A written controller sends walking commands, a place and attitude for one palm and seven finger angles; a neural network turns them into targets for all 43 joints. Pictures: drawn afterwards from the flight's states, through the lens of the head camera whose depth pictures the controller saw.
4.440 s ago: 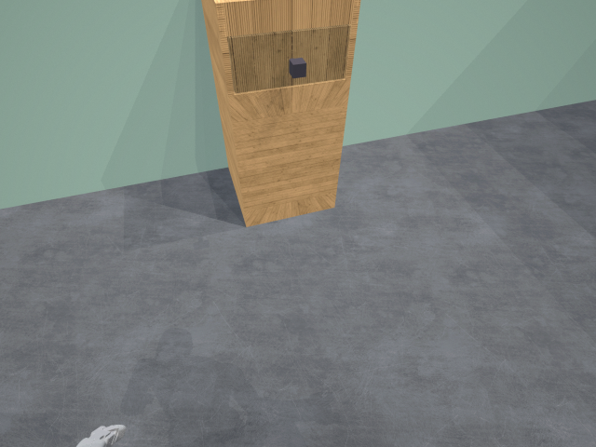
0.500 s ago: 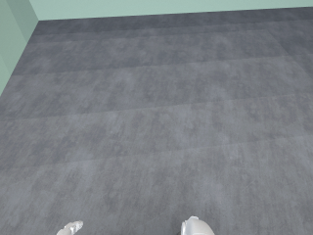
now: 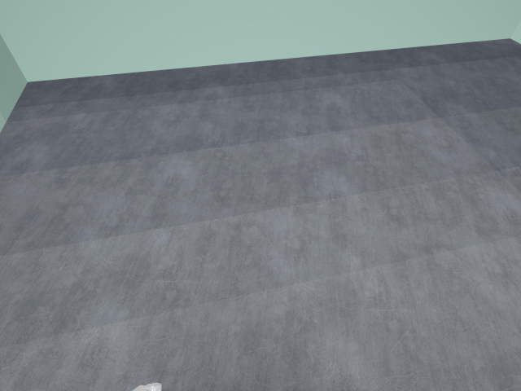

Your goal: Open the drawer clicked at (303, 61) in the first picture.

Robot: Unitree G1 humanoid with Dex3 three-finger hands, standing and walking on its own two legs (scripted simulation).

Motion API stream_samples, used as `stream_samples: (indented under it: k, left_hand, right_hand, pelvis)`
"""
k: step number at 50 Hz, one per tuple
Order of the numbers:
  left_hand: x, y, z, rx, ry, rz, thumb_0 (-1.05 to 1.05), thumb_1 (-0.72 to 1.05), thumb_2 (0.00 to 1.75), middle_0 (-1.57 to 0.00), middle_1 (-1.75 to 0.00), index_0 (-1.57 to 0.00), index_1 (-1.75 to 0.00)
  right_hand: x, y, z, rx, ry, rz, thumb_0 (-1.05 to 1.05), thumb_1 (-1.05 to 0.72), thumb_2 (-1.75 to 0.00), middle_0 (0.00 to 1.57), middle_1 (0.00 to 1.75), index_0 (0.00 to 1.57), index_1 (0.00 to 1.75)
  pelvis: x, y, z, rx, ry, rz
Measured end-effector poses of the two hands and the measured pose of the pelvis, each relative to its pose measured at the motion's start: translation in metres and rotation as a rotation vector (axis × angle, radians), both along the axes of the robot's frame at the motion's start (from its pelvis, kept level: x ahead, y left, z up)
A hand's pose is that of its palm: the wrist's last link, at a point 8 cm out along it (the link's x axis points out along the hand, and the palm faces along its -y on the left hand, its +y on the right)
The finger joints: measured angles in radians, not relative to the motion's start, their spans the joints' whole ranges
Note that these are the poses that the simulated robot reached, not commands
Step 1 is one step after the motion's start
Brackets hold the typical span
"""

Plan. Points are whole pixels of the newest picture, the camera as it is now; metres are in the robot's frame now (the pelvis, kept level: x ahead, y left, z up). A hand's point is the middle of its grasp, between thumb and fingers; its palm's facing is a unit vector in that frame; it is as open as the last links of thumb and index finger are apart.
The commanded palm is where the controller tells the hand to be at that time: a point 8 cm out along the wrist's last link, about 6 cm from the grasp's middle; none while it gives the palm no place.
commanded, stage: turn to face it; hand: left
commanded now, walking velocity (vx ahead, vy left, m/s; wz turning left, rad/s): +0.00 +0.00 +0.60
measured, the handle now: out of the picture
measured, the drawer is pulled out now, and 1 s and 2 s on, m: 0.00 0.00 0.00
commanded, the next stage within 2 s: none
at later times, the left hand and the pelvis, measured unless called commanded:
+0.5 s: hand out of the picture +0.07 +0.20 -0.14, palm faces +0.26 -0.92 -0.29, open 7.4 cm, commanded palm none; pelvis +0.00 -0.03 +0.00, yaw +15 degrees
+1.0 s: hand out of the picture -0.15 +0.19 -0.19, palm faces +0.59 -0.77 -0.26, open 7.4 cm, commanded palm none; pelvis -0.04 -0.01 -0.01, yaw +35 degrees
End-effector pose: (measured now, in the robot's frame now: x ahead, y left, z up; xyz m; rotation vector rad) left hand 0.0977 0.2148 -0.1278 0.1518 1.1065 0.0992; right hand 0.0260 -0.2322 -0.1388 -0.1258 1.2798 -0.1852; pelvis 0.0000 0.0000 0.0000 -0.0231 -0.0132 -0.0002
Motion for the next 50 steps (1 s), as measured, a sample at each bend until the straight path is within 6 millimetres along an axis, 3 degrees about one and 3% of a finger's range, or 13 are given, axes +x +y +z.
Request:
stream_samples:
  k: [4, 8, 12, 16, 24, 28, 33, 40, 47, 50]
  left_hand:
    - [-0.017, 0.014, -0.018, -0.042, 0.036, 0.084, 0.0, 0.9, 0.9, -0.2, -0.3, -0.2, -0.3]
    - [-0.043, 0.033, -0.016, -0.019, 0.124, 0.134, 0.0, 0.91, 0.9, -0.2, -0.3, -0.2, -0.3]
    - [-0.064, 0.049, -0.008, 0.022, 0.186, 0.175, 0.0, 0.91, 0.9, -0.2, -0.3, -0.2, -0.3]
    - [-0.069, 0.054, -0.001, 0.061, 0.193, 0.211, 0.0, 0.91, 0.9, -0.19, -0.3, -0.2, -0.3]
    - [-0.052, 0.029, 0.014, 0.118, 0.03, 0.269, 0.01, 0.91, 0.9, -0.19, -0.3, -0.2, -0.3]
    - [-0.065, 0.01, 0.028, 0.122, -0.016, 0.311, 0.0, 0.91, 0.9, -0.2, -0.3, -0.2, -0.3]
    - [-0.092, -0.007, 0.029, 0.1, -0.004, 0.374, 0.0, 0.9, 0.9, -0.2, -0.3, -0.2, -0.3]
    - [-0.16, -0.014, 0.013, 0.061, 0.082, 0.505, 0.0, 0.91, 0.9, -0.2, -0.3, -0.21, -0.3]
    - [-0.253, 0.002, -0.02, 0.013, 0.221, 0.655, 0.0, 0.91, 0.9, -0.2, -0.3, -0.21, -0.3]
    - [-0.281, 0.011, -0.028, 0.0, 0.278, 0.704, 0.0, 0.91, 0.9, -0.2, -0.3, -0.2, -0.3]
  right_hand:
    - [-0.003, 0.019, 0.002, -0.013, 0.057, 0.048, 0.0, -0.91, -0.9, 0.19, 0.3, 0.2, 0.3]
    - [-0.003, 0.028, 0.01, -0.017, 0.091, 0.072, 0.01, -0.92, -0.9, 0.2, 0.3, 0.2, 0.3]
    - [0.002, 0.027, 0.012, -0.015, 0.106, 0.095, 0.01, -0.91, -0.9, 0.2, 0.3, 0.2, 0.3]
    - [0.01, 0.014, 0.01, -0.019, 0.109, 0.121, 0.01, -0.91, -0.9, 0.2, 0.3, 0.21, 0.3]
    - [0.042, -0.037, -0.012, -0.019, 0.082, 0.203, 0.01, -0.91, -0.9, 0.2, 0.3, 0.2, 0.3]
    - [0.075, -0.054, -0.007, -0.028, 0.036, 0.268, 0.01, -0.91, -0.9, 0.2, 0.3, 0.2, 0.3]
    - [0.114, -0.055, 0.005, -0.037, -0.028, 0.358, 0.01, -0.91, -0.9, 0.19, 0.3, 0.2, 0.3]
    - [0.152, -0.022, 0.013, -0.054, -0.047, 0.513, 0.01, -0.91, -0.9, 0.19, 0.3, 0.2, 0.3]
    - [0.181, 0.056, 0.017, -0.06, -0.137, 0.692, 0.01, -0.91, -0.9, 0.19, 0.3, 0.2, 0.3]
    - [0.181, 0.083, 0.023, -0.056, -0.173, 0.743, 0.0, -0.91, -0.9, 0.19, 0.3, 0.2, 0.3]
  pelvis:
    - [0.005, 0.012, -0.004, -0.001, 0.005, 0.046]
    - [0.006, 0.017, 0.003, 0.001, 0.026, 0.071]
    - [0.004, 0.016, 0.008, -0.001, 0.047, 0.1]
    - [0.002, 0.008, 0.009, 0.0, 0.054, 0.142]
    - [-0.004, -0.027, -0.003, 0.023, 0.037, 0.25]
    - [-0.005, -0.039, 0.003, 0.047, 0.019, 0.32]
    - [-0.008, -0.046, 0.008, 0.064, 0.011, 0.392]
    - [-0.018, -0.042, 0.006, 0.054, 0.013, 0.489]
    - [-0.034, -0.015, -0.01, 0.012, 0.024, 0.581]
    - [-0.041, -0.006, -0.012, 0.014, 0.022, 0.604]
